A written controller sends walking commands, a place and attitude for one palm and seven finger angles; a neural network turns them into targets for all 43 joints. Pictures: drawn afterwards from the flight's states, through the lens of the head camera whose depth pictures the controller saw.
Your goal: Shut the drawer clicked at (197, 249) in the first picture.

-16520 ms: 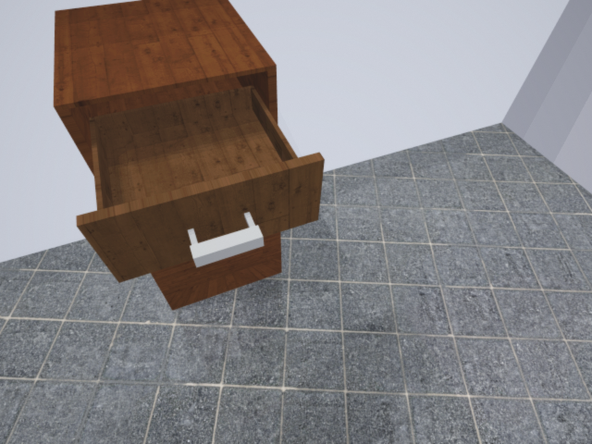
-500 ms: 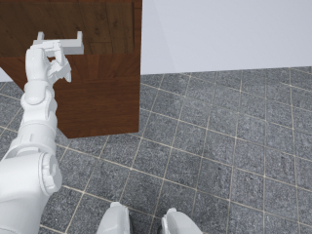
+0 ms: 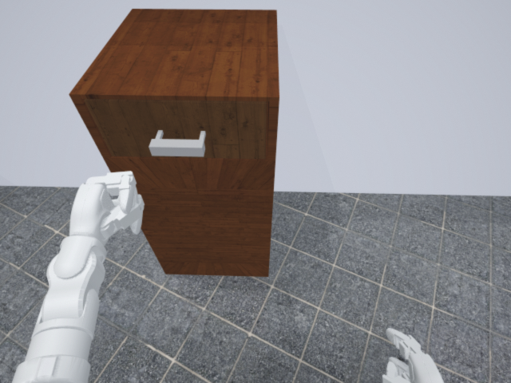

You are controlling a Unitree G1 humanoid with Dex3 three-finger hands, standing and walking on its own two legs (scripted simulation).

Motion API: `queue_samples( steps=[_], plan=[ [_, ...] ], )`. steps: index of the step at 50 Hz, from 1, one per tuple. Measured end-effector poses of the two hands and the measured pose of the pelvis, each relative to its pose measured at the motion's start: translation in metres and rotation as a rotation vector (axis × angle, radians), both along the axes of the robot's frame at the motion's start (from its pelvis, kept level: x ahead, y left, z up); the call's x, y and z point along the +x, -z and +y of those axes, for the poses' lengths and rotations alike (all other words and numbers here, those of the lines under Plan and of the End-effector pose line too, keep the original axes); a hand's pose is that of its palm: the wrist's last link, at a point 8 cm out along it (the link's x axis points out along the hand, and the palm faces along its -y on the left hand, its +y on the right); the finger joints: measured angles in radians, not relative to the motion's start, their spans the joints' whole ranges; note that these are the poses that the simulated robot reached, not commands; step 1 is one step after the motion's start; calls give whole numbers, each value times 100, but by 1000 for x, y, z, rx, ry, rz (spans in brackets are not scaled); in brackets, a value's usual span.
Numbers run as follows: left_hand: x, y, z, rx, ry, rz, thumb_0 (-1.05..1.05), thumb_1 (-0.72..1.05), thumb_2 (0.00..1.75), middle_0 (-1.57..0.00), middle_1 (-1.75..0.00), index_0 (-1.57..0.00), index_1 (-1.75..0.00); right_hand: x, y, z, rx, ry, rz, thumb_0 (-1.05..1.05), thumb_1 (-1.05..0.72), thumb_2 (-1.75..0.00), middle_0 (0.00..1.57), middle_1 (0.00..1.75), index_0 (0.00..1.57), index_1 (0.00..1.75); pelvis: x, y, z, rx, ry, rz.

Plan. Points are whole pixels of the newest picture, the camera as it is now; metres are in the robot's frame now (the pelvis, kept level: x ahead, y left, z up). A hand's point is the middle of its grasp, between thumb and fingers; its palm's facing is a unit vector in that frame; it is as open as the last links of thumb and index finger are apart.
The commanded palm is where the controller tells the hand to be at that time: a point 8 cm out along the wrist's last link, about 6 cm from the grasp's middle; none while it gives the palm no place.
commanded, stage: draw the hand back to the body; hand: left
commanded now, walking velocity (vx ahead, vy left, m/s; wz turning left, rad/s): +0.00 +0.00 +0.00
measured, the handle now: (179, 141) +0.59 +0.19 +0.02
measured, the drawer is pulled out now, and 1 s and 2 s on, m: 0.00 0.00 0.00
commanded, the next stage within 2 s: step back with the hand held close in 0.84 s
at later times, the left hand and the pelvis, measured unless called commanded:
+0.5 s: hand (67, 261) +0.23 +0.22 +0.17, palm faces +0.30 -0.89 -0.35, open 3.3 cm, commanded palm +0.17 +0.27 +0.19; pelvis +0.00 -0.01 +0.04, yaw +0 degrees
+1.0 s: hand (35, 288) +0.19 +0.22 +0.19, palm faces +0.38 -0.83 -0.40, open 3.3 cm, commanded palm +0.14 +0.26 +0.21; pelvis +0.01 -0.02 +0.04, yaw +0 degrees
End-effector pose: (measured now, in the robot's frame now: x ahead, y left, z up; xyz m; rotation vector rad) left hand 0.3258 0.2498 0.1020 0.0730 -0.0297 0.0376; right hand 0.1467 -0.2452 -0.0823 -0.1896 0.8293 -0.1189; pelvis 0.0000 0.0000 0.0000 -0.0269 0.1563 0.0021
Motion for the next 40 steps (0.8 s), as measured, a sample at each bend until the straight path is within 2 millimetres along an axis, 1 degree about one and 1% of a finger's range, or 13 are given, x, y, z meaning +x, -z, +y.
queue_samples(
  steps=[4, 8, 13, 17, 28, 35, 37, 40],
  plan=[
    [-29, -13, 0, 125, -82, 36, 2, 90, 90, -140, -160, -140, -160, 16, -14, 8, 5, -10, -45, 1, -90, -90, 20, 30, 20, 30, -2, -11, -1, 11, 6, -55],
    [-54, -22, 4, 176, -159, 65, 2, 90, 90, -140, -160, -140, -160, 26, -25, 17, 6, -33, -63, 1, -90, -90, 20, 30, 20, 30, -4, -21, -2, 17, 5, -102],
    [-78, -39, 11, 207, -226, 50, 2, 89, 90, -140, -160, -140, -160, 32, -32, 24, 9, -64, -79, 1, -90, -90, 20, 30, 20, 30, -4, -29, -3, 22, 2, -149],
    [-97, -55, 12, 233, -247, 13, 2, 89, 89, -140, -160, -140, -160, 34, -35, 27, 18, -77, -90, 1, -90, -90, 20, 30, 20, 30, -2, -33, -4, 25, 5, -177],
    [-149, -89, 13, 322, -281, -50, 2, 89, 89, -140, -160, -140, -160, 34, -35, 21, 26, -80, -102, 2, -90, -90, 20, 30, 20, 30, 4, -37, -7, 28, 8, -212],
    [-179, -113, 14, 403, -314, -98, 2, 89, 89, -141, -160, -141, -160, 38, -36, 16, 27, -81, -133, 2, -90, -90, 20, 30, 20, 30, 7, -36, -9, 27, 6, -215],
    [-185, -116, 14, 415, -325, -106, 2, 89, 89, -141, -160, -141, -160, 39, -36, 15, 27, -82, -141, 2, -90, -90, 20, 30, 20, 30, 7, -36, -10, 27, 4, -217],
    [-188, -113, 15, 407, -345, -103, 2, 89, 89, -141, -160, -141, -160, 41, -36, 14, 25, -87, -143, 2, -90, -90, 20, 30, 20, 30, 6, -36, -12, 29, -2, -220]
  ],
)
